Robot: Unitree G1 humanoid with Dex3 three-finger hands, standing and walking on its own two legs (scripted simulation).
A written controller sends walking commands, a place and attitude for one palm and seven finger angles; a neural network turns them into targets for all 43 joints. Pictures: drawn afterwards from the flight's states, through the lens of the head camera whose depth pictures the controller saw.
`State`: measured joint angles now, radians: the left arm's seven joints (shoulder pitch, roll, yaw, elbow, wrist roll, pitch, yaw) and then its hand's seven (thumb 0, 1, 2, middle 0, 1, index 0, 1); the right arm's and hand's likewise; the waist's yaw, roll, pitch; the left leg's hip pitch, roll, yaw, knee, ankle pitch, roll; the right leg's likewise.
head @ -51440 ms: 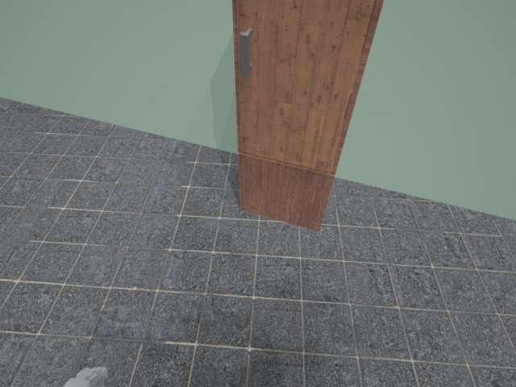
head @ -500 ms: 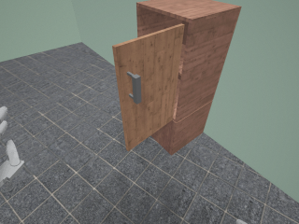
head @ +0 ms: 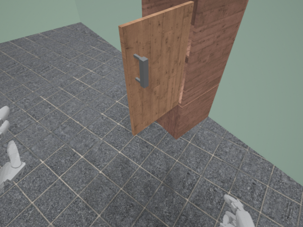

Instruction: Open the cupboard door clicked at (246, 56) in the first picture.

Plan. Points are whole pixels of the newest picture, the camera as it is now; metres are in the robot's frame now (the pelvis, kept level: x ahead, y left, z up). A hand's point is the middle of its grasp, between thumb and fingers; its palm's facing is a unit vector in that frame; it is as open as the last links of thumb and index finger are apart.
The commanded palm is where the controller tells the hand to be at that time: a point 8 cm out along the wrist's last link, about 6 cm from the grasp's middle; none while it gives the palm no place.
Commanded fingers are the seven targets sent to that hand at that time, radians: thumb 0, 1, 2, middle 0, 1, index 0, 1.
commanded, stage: stop stepping back and stand still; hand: left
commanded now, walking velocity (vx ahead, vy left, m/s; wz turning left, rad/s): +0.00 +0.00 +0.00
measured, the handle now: (140, 70) +0.64 +0.09 +0.06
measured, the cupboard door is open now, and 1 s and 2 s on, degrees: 94 94 94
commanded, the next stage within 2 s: let the arm hang, fingers relaxed in 0.32 s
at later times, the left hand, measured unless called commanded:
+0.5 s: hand (29, 190) +0.18 +0.29 +0.06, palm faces +0.26 -0.82 -0.50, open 7.4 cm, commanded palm none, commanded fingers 0.00 0.90 0.90 -0.20 -0.30 -0.20 -0.30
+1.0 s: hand out of the picture -0.09 +0.19 -0.17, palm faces +0.08 -0.97 -0.24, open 7.3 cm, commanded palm none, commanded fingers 0.00 0.90 0.90 -0.20 -0.30 -0.20 -0.30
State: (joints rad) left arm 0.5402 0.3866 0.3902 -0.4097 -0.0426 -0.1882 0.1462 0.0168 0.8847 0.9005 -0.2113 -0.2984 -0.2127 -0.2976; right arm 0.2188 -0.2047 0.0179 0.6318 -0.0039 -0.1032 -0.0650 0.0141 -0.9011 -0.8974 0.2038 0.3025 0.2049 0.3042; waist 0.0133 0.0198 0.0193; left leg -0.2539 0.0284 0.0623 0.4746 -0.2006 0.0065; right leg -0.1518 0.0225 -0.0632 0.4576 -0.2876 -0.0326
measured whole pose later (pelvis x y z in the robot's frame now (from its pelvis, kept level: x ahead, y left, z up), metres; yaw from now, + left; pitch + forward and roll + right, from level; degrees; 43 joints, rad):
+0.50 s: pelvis -0.03 +0.02 +0.00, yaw +2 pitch +0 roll -1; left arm 0.38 0.39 0.23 -0.06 0.01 -0.11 0.06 0.01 0.89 0.90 -0.20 -0.30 -0.20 -0.30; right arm 0.16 -0.28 0.00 0.73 -0.01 -0.10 0.00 0.01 -0.90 -0.90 0.20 0.30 0.20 0.30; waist 0.02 0.07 0.01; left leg -0.35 0.00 0.05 0.50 -0.16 0.04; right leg -0.24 -0.01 -0.08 0.49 -0.26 -0.01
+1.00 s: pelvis -0.03 +0.01 +0.00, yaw +3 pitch -1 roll -1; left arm 0.37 0.18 0.01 1.11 0.01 0.01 0.02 0.01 0.92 0.90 -0.20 -0.30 -0.20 -0.30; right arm 0.33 -0.17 -0.01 1.09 -0.02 0.04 -0.02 0.01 -0.91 -0.90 0.20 0.30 0.20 0.30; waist 0.00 0.04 0.06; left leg -0.30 0.00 0.02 0.46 -0.14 0.02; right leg -0.19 0.00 -0.11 0.46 -0.26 -0.03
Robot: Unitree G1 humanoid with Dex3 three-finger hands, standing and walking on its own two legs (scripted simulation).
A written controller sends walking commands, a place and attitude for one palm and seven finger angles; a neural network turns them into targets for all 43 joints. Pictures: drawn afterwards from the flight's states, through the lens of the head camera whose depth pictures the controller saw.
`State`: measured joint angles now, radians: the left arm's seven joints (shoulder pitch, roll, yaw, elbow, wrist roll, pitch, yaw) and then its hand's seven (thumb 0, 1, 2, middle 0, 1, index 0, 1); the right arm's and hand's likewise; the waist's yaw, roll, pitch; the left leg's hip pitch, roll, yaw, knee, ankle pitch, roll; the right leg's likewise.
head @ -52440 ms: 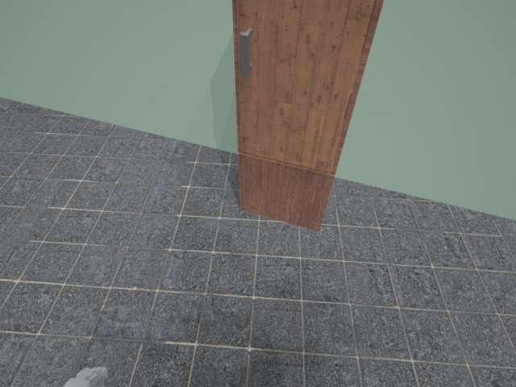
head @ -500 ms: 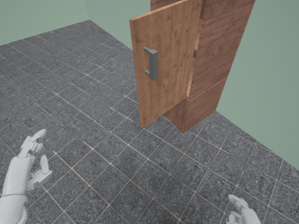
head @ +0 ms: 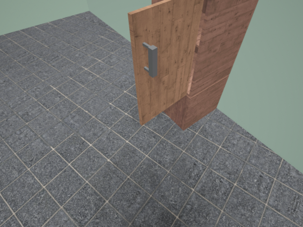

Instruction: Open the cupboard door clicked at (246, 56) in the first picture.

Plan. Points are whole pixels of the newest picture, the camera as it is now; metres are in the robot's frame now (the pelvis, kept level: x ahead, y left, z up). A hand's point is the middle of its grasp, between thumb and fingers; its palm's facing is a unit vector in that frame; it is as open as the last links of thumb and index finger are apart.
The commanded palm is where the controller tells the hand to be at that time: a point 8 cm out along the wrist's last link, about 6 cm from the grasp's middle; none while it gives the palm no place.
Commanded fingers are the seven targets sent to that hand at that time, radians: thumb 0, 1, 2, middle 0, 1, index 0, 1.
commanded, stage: let the arm hang, fingers relaxed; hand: left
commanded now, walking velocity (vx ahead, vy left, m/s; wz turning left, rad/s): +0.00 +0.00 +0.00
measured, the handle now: (149, 59) +0.67 +0.05 +0.06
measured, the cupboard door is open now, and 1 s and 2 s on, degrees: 94 94 94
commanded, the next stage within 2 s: look to check the result in 0.52 s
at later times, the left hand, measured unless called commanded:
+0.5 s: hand out of the picture +0.03 +0.15 -0.17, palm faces +0.03 -0.98 -0.19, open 7.3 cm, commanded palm none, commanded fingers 0.00 0.90 0.90 -0.20 -0.30 -0.20 -0.30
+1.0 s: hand out of the picture +0.03 +0.13 -0.17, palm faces +0.03 -0.98 -0.19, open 7.4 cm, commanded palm none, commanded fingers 0.00 0.90 0.90 -0.20 -0.30 -0.20 -0.30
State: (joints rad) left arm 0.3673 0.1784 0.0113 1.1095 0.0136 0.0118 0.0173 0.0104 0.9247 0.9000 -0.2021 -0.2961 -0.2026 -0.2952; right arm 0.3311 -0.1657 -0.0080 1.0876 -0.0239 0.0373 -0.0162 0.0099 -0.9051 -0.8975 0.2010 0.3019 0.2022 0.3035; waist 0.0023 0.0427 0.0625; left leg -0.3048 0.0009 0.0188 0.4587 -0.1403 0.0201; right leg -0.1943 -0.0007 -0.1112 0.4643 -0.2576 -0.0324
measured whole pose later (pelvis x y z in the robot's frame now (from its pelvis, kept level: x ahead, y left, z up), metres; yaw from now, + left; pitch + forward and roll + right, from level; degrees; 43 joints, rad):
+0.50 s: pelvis +0.03 -0.02 +0.00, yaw -1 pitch -1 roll +0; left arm 0.28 0.12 0.01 1.14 0.01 -0.01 0.04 0.02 0.92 0.90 -0.20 -0.30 -0.20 -0.30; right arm 0.30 -0.12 0.00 1.15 -0.02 0.01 -0.03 0.01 -0.91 -0.90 0.20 0.30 0.20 0.30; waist -0.01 0.02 0.04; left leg -0.23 0.01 0.03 0.43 -0.18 0.00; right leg -0.13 0.01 -0.10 0.44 -0.29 -0.05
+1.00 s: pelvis +0.05 -0.03 +0.00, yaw -1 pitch -2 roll +1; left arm 0.30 0.12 0.01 1.15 0.01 -0.02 0.04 0.01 0.90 0.90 -0.20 -0.30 -0.20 -0.29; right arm 0.26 -0.14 0.00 1.15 -0.02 0.01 -0.04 0.01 -0.91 -0.90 0.20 0.30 0.20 0.30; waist 0.00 0.02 0.05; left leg -0.19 0.03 0.03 0.41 -0.19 -0.02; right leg -0.08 0.03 -0.10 0.40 -0.30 -0.06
